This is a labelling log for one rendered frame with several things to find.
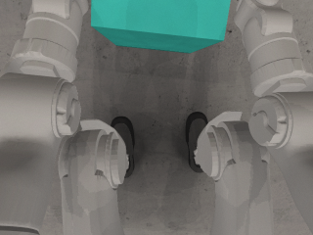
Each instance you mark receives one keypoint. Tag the carton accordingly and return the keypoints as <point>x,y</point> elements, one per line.
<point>183,26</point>

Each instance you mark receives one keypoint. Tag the robot left forearm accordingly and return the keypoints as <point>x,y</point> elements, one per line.
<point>49,43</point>

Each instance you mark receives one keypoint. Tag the robot right forearm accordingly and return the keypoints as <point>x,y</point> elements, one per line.
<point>272,48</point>

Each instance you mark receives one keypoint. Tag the left robot upper arm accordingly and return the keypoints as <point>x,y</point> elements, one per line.
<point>36,113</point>

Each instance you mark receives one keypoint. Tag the robot left shin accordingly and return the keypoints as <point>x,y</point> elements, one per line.
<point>87,124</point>

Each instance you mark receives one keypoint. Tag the left robot thigh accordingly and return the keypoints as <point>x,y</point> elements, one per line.
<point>96,164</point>

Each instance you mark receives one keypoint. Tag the right robot upper arm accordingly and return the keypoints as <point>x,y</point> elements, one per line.
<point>283,123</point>

